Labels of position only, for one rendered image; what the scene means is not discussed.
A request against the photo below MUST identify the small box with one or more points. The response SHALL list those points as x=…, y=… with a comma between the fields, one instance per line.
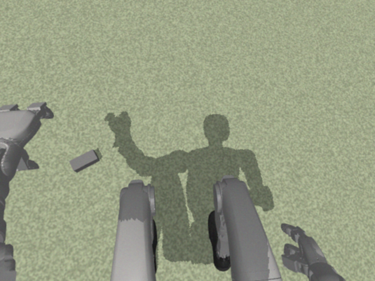
x=84, y=161

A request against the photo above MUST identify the right robot arm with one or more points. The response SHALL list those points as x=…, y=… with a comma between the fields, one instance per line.
x=321, y=271

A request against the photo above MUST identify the right robot foot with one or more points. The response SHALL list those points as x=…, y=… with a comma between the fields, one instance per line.
x=222, y=264

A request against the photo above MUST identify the left robot hand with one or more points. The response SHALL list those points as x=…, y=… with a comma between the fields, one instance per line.
x=20, y=126

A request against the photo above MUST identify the right robot hand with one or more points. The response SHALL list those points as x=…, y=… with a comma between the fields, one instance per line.
x=299, y=259

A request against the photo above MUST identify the left robot arm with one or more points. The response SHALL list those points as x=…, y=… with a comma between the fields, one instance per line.
x=10, y=155

